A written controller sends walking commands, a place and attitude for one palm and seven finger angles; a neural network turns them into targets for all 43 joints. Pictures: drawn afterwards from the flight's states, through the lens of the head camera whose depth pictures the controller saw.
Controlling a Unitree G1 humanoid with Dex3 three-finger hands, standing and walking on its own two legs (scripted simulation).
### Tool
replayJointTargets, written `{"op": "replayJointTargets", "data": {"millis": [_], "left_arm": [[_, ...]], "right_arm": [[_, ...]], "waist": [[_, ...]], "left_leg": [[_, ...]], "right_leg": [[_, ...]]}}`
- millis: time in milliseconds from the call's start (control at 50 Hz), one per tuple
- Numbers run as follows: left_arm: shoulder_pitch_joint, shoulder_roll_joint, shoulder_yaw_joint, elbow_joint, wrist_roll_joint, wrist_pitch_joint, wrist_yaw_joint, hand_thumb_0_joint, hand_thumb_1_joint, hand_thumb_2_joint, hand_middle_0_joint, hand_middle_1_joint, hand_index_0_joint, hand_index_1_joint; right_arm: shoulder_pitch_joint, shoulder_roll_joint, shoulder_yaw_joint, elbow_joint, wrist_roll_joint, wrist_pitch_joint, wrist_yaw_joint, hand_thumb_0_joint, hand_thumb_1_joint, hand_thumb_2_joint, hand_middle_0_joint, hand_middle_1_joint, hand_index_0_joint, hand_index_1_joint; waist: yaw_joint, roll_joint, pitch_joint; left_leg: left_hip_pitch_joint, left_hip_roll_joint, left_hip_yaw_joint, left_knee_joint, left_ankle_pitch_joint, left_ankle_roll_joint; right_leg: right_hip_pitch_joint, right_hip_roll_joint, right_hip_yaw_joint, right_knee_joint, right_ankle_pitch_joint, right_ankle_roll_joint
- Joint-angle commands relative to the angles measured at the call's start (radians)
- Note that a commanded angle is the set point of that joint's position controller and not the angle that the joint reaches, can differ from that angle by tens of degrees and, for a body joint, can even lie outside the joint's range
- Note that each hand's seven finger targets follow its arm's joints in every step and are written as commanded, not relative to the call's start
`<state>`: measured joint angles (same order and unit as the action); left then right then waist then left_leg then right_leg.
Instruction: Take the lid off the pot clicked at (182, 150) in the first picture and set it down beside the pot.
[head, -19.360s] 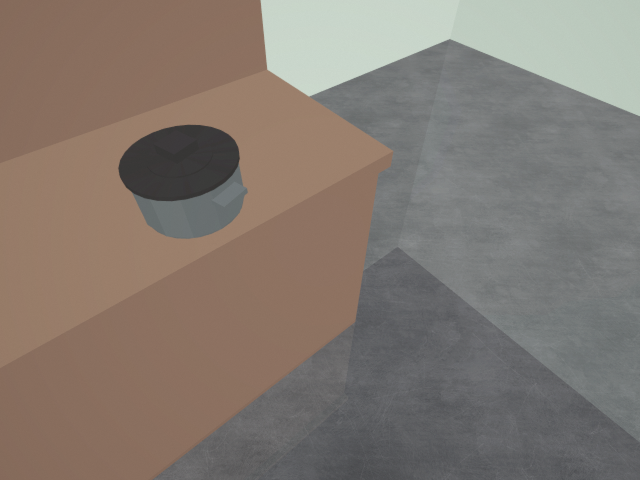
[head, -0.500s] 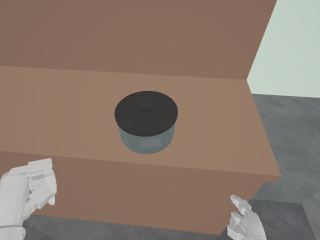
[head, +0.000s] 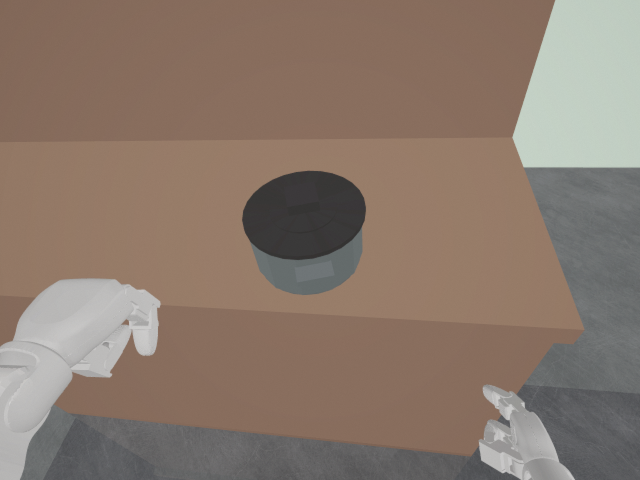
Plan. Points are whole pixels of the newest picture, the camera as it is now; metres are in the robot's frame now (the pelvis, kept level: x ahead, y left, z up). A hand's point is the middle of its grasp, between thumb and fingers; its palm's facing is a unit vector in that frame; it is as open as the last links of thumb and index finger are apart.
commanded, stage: reach forward and open the fingers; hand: left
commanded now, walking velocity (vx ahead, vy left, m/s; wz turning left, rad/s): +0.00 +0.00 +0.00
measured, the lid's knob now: (301, 198) +0.47 +0.09 +0.10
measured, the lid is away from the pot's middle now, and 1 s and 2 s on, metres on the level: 0.00 0.00 0.00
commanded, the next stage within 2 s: move the open hand above the knob in 0.64 s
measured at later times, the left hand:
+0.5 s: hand (124, 296) +0.25 +0.24 +0.15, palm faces -0.14 -0.05 -0.99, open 9.6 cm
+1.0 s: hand (163, 253) +0.30 +0.21 +0.17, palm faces -0.19 -0.05 -0.98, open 10.2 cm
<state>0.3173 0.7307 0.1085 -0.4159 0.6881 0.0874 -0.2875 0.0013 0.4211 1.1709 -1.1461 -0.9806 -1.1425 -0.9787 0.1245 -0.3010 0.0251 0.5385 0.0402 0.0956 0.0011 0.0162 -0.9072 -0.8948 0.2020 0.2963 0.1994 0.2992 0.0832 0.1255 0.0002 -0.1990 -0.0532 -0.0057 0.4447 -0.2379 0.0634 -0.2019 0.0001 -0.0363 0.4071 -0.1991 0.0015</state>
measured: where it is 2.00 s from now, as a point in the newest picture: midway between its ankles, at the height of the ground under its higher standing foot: outside the picture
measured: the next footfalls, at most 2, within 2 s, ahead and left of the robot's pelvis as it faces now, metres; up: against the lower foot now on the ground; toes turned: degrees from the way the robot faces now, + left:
none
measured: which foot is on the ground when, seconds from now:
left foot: down 0.00-1.00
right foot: down 0.00-1.00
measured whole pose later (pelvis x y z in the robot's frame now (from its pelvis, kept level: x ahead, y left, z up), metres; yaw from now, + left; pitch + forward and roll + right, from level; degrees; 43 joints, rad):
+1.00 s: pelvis -0.03 -0.01 +0.00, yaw +0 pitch -3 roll +0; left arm -0.36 0.66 -0.08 -0.04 0.76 0.20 -0.48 0.00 -0.32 1.47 -0.85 -0.08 -0.84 -0.08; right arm 0.09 -0.30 0.04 0.56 0.07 0.09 0.03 0.02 -0.91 -0.89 0.20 0.30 0.20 0.30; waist 0.06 0.11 0.05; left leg -0.17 -0.05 0.00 0.38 -0.16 0.05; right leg -0.20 0.00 -0.03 0.39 -0.15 -0.02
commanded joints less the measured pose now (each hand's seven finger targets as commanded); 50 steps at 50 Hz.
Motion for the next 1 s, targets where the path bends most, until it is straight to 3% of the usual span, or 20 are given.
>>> {"op": "replayJointTargets", "data": {"millis": [0, 40, 60, 80, 120, 180, 220, 240, 280, 320, 440, 560, 620, 680, 720, 760, 840, 880, 940, 980], "left_arm": [[-0.235, 0.230, 0.192, -0.081, -0.015, -0.041, -0.002, 0.000, 0.153, 1.287, -1.029, -0.649, -1.029, -0.649], [-0.326, 0.198, 0.136, -0.175, -0.007, -0.057, 0.002, 0.000, 0.097, 1.301, -1.003, -0.578, -1.003, -0.578], [-0.366, 0.233, 0.162, -0.159, 0.004, -0.067, 0.001, 0.000, 0.069, 1.308, -0.990, -0.542, -0.990, -0.542], [-0.341, 0.215, 0.146, -0.130, 0.007, -0.064, 0.006, 0.000, 0.040, 1.316, -0.977, -0.507, -0.977, -0.507], [-0.342, 0.267, 0.203, -0.067, 0.047, -0.039, -0.001, 0.000, -0.017, 1.334, -0.952, -0.436, -0.952, -0.436], [-0.451, 0.194, 0.114, 0.002, 0.024, -0.017, -0.004, 0.000, -0.105, 1.367, -0.916, -0.329, -0.916, -0.329], [-0.484, 0.214, 0.123, -0.026, 0.045, 0.001, -0.017, 0.000, -0.165, 1.394, -0.892, -0.258, -0.892, -0.258], [-0.546, 0.201, 0.090, -0.063, 0.031, -0.010, -0.015, 0.000, -0.196, 1.407, -0.881, -0.223, -0.881, -0.223], [-0.570, 0.212, 0.090, -0.021, 0.038, -0.009, -0.025, 0.000, -0.256, 1.435, -0.857, -0.152, -0.857, -0.152], [-0.572, 0.268, 0.146, 0.004, 0.064, 0.004, -0.034, 0.000, -0.317, 1.462, -0.834, -0.081, -0.834, -0.081], [-0.691, 0.203, 0.075, 0.048, 0.039, 0.014, -0.054, 0.000, -0.317, 1.461, -0.834, -0.081, -0.834, -0.081], [-0.793, 0.221, 0.067, 0.129, 0.062, 0.036, -0.072, 0.000, -0.319, 1.467, -0.834, -0.081, -0.834, -0.081], [-0.822, 0.246, 0.087, 0.063, 0.074, 0.036, -0.078, 0.000, -0.320, 1.470, -0.835, -0.081, -0.835, -0.081], [-0.860, 0.216, 0.057, 0.151, 0.060, 0.045, -0.092, 0.000, -0.320, 1.472, -0.835, -0.081, -0.835, -0.081], [-0.857, 0.221, 0.062, 0.145, 0.073, 0.059, -0.100, 0.000, -0.321, 1.474, -0.836, -0.081, -0.836, -0.081], [-0.918, 0.171, -0.001, 0.196, 0.063, 0.087, -0.121, 0.000, -0.321, 1.474, -0.836, -0.081, -0.836, -0.081], [-0.972, 0.212, 0.018, 0.153, 0.083, 0.101, -0.144, 0.000, -0.321, 1.474, -0.836, -0.081, -0.836, -0.081], [-1.013, 0.198, -0.009, 0.203, 0.087, 0.112, -0.156, 0.000, -0.321, 1.474, -0.836, -0.081, -0.836, -0.081], [-1.042, 0.215, 0.008, 0.233, 0.096, 0.124, -0.161, 0.000, -0.321, 1.474, -0.836, -0.081, -0.836, -0.081], [-1.076, 0.176, -0.037, 0.264, 0.095, 0.132, -0.168, 0.000, -0.321, 1.474, -0.836, -0.081, -0.836, -0.081]], "right_arm": [[-0.134, -0.100, -0.031, -0.151, -0.006, -0.042, -0.010, 0.000, -0.900, -0.900, 0.200, 0.300, 0.200, 0.300], [-0.145, -0.083, -0.032, -0.174, 0.006, -0.066, -0.005, 0.000, -0.900, -0.900, 0.200, 0.300, 0.200, 0.300], [-0.148, -0.089, -0.028, -0.157, -0.010, -0.065, -0.008, 0.000, -0.900, -0.900, 0.200, 0.300, 0.200, 0.300], [-0.145, -0.082, -0.032, -0.163, 0.000, -0.073, -0.007, 0.000, -0.900, -0.900, 0.200, 0.300, 0.200, 0.300], [-0.179, -0.093, -0.027, -0.155, -0.008, -0.066, 0.002, 0.000, -0.900, -0.900, 0.200, 0.300, 0.200, 0.300], [-0.168, -0.091, -0.029, -0.143, 0.009, -0.051, 0.003, 0.000, -0.900, -0.900, 0.200, 0.300, 0.200, 0.300], [-0.217, -0.090, -0.022, -0.160, 0.006, -0.060, 0.008, 0.000, -0.900, -0.900, 0.200, 0.300, 0.200, 0.300], [-0.188, -0.089, -0.026, -0.154, 0.012, -0.062, 0.009, 0.000, -0.900, -0.900, 0.200, 0.300, 0.200, 0.300], [-0.195, -0.086, -0.022, -0.152, 0.008, -0.066, 0.003, 0.000, -0.900, -0.900, 0.200, 0.300, 0.200, 0.300], [-0.222, -0.090, -0.020, -0.154, 0.006, -0.070, 0.005, 0.000, -0.900, -0.900, 0.200, 0.300, 0.200, 0.300], [-0.196, -0.092, -0.020, -0.149, 0.015, -0.060, 0.010, 0.000, -0.900, -0.900, 0.200, 0.300, 0.200, 0.300], [-0.193, -0.097, -0.019, -0.143, 0.019, -0.056, 0.007, 0.000, -0.900, -0.900, 0.200, 0.300, 0.200, 0.300], [-0.222, -0.093, -0.021, -0.166, 0.023, -0.071, 0.012, 0.000, -0.900, -0.900, 0.200, 0.300, 0.200, 0.300], [-0.194, -0.097, -0.020, -0.145, 0.021, -0.059, 0.009, 0.000, -0.900, -0.900, 0.200, 0.300, 0.200, 0.300], [-0.215, -0.100, -0.022, -0.159, 0.027, -0.066, 0.015, 0.000, -0.900, -0.900, 0.200, 0.300, 0.200, 0.300], [-0.188, -0.104, -0.024, -0.143, 0.028, -0.054, 0.015, 0.000, -0.900, -0.900, 0.200, 0.300, 0.200, 0.300], [-0.184, -0.106, -0.026, -0.151, 0.023, -0.063, 0.018, 0.000, -0.900, -0.900, 0.200, 0.300, 0.200, 0.300], [-0.198, -0.103, -0.021, -0.147, 0.025, -0.055, 0.016, 0.000, -0.900, -0.900, 0.200, 0.300, 0.200, 0.300], [-0.184, -0.107, -0.026, -0.138, 0.023, -0.059, 0.018, 0.000, -0.900, -0.900, 0.200, 0.300, 0.200, 0.300], [-0.189, -0.104, -0.024, -0.140, 0.028, -0.049, 0.019, 0.000, -0.900, -0.900, 0.200, 0.300, 0.200, 0.300]], "waist": [[0.010, -0.087, -0.126], [-0.006, -0.028, -0.183], [0.008, -0.015, -0.202], [0.005, -0.032, -0.181], [0.023, -0.036, -0.174], [-0.005, -0.060, -0.111], [0.011, -0.026, -0.150], [-0.005, -0.026, -0.178], [0.000, -0.047, -0.161], [0.011, -0.033, -0.184], [-0.006, -0.032, -0.175], [-0.012, -0.065, -0.154], [-0.002, -0.017, -0.225], [-0.009, -0.071, -0.177], [-0.009, -0.053, -0.201], [-0.024, -0.087, -0.180], [-0.019, -0.083, -0.261], [-0.022, -0.085, -0.219], [-0.022, -0.090, -0.255], [-0.027, -0.102, -0.221]], "left_leg": [[0.083, 0.022, -0.035, -0.075, 0.265, 0.006], [0.120, 0.031, -0.038, -0.064, 0.269, 0.005], [0.135, 0.020, -0.042, -0.080, 0.271, 0.005], [0.123, 0.029, -0.043, -0.076, 0.262, 0.002], [0.106, 0.020, -0.045, -0.095, 0.264, 0.001], [0.074, 0.031, -0.034, -0.113, 0.186, -0.004], [0.081, 0.020, -0.038, -0.118, 0.172, -0.002], [0.096, 0.027, -0.039, -0.113, 0.165, -0.002], [0.090, 0.026, -0.044, -0.126, 0.140, -0.002], [0.086, 0.023, -0.042, -0.126, 0.140, -0.001], [0.086, 0.023, -0.039, -0.132, 0.140, -0.005], [0.071, 0.023, -0.037, -0.144, 0.102, -0.005], [0.102, 0.018, -0.038, -0.125, 0.152, -0.001], [0.083, 0.016, -0.031, -0.133, 0.147, -0.003], [0.089, 0.014, -0.028, -0.124, 0.162, -0.002], [0.082, 0.011, -0.027, -0.131, 0.149, -0.002], [0.107, -0.001, -0.022, -0.110, 0.206, 0.005], [0.089, 0.001, -0.021, -0.116, 0.177, 0.004], [0.101, -0.005, -0.018, -0.105, 0.208, 0.008], [0.086, -0.003, -0.015, -0.114, 0.174, 0.006]], "right_leg": [[0.032, 0.020, 0.002, -0.091, 0.109, 0.000], [0.065, 0.014, 0.016, -0.073, 0.109, -0.002], [0.054, 0.025, 0.007, -0.089, 0.098, -0.007], [0.064, 0.021, 0.011, -0.077, 0.090, -0.008], [0.057, 0.043, 0.022, -0.098, 0.079, -0.023], [0.042, 0.025, 0.010, -0.095, 0.024, -0.014], [0.050, 0.039, 0.031, -0.105, 0.009, -0.024], [0.071, 0.024, 0.020, -0.089, 0.006, -0.018], [0.060, 0.027, 0.015, -0.092, -0.013, -0.018], [0.067, 0.042, 0.033, -0.096, -0.015, -0.028], [0.067, 0.028, 0.015, -0.090, -0.006, -0.026], [0.050, 0.029, 0.012, -0.092, -0.035, -0.027], [0.079, 0.038, 0.032, -0.080, 0.005, -0.038], [0.066, 0.028, 0.014, -0.090, 0.010, -0.030], [0.070, 0.038, 0.026, -0.086, 0.021, -0.036], [0.066, 0.030, 0.014, -0.088, 0.027, -0.027], [0.114, 0.027, 0.023, -0.073, 0.092, -0.031], [0.086, 0.026, 0.019, -0.075, 0.067, -0.028], [0.111, 0.027, 0.026, -0.069, 0.104, -0.032], [0.092, 0.024, 0.024, -0.075, 0.080, -0.028]]}}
